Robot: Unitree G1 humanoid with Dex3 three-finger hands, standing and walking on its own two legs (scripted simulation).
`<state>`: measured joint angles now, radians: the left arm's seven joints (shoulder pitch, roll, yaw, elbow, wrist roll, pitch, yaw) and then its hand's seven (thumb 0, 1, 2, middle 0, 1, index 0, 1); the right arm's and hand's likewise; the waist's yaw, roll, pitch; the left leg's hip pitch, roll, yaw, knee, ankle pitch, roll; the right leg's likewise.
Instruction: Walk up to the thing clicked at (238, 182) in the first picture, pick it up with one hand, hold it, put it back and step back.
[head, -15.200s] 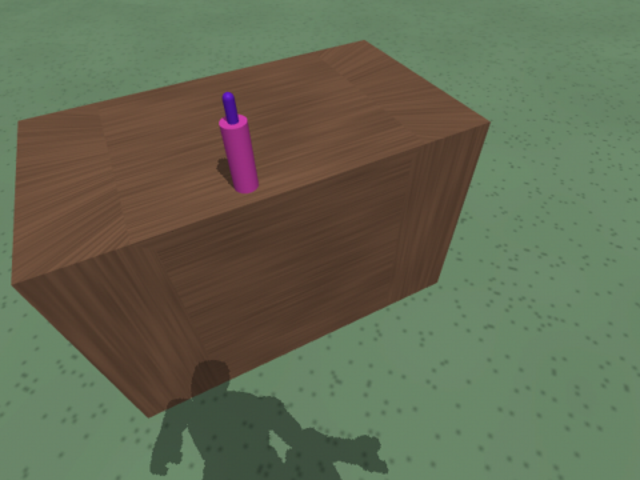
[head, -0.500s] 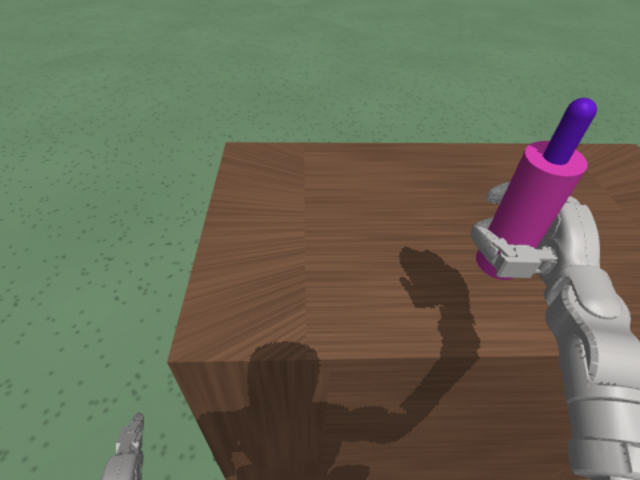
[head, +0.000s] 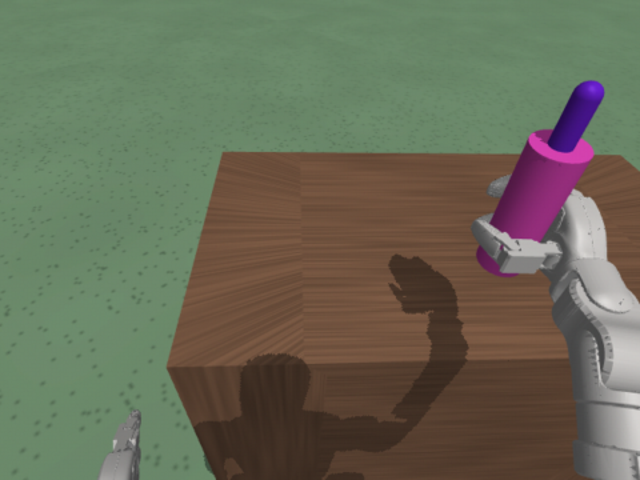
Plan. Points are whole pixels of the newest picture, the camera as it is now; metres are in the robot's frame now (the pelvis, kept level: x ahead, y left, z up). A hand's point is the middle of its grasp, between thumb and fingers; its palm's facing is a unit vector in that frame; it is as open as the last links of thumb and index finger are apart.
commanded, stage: hold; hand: right
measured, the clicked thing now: (537, 188) +0.34 -0.19 +0.26
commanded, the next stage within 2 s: none
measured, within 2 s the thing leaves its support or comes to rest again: neither
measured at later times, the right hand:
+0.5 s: hand (514, 214) +0.34 -0.17 +0.23, palm faces +0.10 +0.99 -0.02, open 7.4 cm
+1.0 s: hand (518, 215) +0.33 -0.17 +0.23, palm faces +0.11 +0.99 -0.01, open 7.4 cm
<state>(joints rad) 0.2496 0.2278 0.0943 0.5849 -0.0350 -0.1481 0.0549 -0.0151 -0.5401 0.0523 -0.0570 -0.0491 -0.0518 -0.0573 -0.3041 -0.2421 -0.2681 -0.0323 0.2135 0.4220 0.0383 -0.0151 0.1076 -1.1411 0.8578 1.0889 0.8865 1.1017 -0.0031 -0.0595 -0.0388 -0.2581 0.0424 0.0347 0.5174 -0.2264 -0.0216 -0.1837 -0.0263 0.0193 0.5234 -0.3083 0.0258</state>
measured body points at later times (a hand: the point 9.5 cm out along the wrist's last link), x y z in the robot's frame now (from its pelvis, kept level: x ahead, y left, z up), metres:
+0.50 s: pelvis +0.00 +0.00 +0.00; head -0.03 +0.03 +0.45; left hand +0.17 +0.26 -0.07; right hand +0.33 -0.23 +0.23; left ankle +0.03 +0.13 -0.73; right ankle -0.02 -0.14 -0.73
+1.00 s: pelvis +0.00 +0.00 +0.00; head -0.04 +0.03 +0.45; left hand +0.17 +0.26 -0.07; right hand +0.32 -0.23 +0.23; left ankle +0.03 +0.13 -0.73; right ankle -0.02 -0.14 -0.73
